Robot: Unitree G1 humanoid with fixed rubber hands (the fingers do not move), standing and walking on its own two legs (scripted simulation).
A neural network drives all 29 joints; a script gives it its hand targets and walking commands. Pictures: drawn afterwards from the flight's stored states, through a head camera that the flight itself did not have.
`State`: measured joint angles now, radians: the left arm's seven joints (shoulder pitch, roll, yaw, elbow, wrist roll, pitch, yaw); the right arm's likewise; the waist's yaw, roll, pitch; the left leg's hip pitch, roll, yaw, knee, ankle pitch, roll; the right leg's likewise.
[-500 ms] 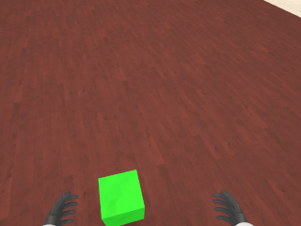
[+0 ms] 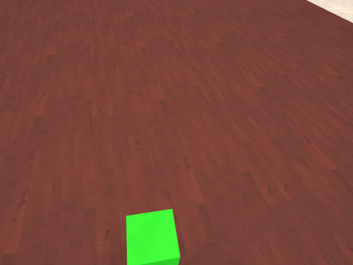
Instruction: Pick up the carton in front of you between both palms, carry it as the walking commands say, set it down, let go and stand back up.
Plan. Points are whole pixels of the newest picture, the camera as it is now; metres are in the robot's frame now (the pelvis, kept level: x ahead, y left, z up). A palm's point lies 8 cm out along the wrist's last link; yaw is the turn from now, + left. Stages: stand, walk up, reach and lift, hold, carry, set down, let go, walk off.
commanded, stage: stand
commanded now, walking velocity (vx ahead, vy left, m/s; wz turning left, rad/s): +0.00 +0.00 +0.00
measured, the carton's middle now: (152, 243) +0.35 +0.08 -0.63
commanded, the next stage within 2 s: none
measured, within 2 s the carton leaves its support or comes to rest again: neither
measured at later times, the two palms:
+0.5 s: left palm out of the picture -0.01 +0.26 -0.13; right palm out of the picture +0.06 -0.25 -0.12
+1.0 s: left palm out of the picture -0.07 +0.23 -0.14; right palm out of the picture +0.02 -0.25 -0.13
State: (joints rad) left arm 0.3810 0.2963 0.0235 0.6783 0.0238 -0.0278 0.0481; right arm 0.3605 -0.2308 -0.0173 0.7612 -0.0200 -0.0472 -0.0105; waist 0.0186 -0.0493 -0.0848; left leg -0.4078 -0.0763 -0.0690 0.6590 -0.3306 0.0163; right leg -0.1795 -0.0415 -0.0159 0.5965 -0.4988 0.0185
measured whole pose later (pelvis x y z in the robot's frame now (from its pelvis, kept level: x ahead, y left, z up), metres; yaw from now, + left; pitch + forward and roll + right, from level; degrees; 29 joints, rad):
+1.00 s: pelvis -0.02 -0.01 +0.00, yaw +5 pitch +0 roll +0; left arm 0.42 0.23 0.01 0.96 0.02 0.03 0.06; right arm 0.34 -0.19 0.00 0.94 -0.01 0.02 -0.04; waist 0.02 -0.03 0.00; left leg -0.36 -0.08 -0.16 0.67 -0.31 0.00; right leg -0.07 -0.02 -0.11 0.55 -0.48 0.00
